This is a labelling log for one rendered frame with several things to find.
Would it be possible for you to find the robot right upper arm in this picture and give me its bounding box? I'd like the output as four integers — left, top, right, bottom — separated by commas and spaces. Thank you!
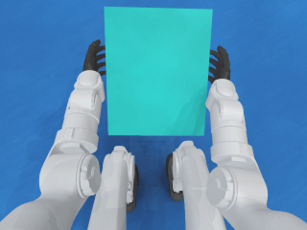
205, 165, 307, 230

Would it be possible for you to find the robot left thigh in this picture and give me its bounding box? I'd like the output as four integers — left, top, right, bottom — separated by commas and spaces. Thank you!
87, 150, 135, 230

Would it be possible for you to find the right robot forearm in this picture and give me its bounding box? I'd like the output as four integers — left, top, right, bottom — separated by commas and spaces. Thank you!
205, 79, 263, 178

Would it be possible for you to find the left robot hand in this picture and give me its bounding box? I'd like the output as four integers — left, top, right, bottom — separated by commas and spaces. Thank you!
83, 39, 106, 76

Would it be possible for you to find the right robot foot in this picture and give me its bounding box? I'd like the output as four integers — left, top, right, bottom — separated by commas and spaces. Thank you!
166, 153, 184, 202

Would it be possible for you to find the robot left upper arm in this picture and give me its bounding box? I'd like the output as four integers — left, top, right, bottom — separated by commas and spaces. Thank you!
0, 152, 102, 230

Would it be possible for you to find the left robot forearm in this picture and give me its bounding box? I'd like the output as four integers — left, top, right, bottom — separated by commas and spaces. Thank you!
39, 70, 106, 191

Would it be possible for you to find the right robot hand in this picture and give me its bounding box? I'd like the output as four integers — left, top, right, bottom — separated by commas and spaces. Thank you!
208, 45, 231, 84

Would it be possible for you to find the carton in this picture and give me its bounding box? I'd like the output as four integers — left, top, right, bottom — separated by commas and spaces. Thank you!
104, 7, 213, 136

